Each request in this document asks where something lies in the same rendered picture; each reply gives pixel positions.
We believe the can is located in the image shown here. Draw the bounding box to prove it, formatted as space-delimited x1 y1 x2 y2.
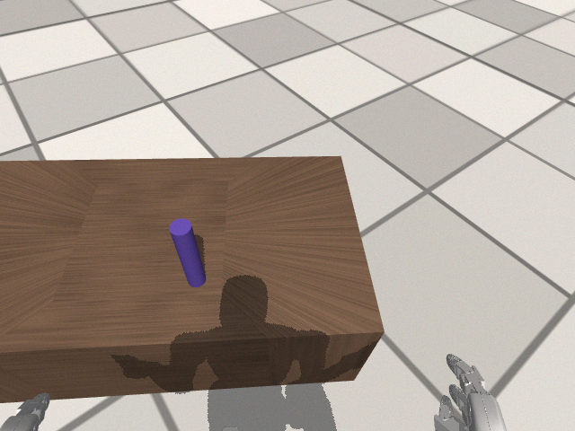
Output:
169 218 206 287

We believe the left robot hand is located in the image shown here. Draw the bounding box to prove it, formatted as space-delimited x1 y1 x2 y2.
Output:
0 392 50 431

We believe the right robot hand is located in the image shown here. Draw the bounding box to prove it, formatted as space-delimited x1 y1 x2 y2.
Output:
434 354 507 431

